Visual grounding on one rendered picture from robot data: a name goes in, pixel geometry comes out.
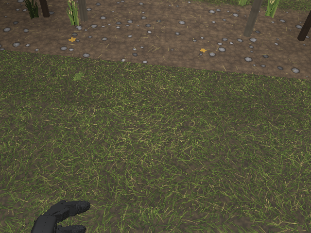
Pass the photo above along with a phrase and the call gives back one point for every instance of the left robot hand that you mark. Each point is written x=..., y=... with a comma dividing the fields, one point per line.
x=47, y=223

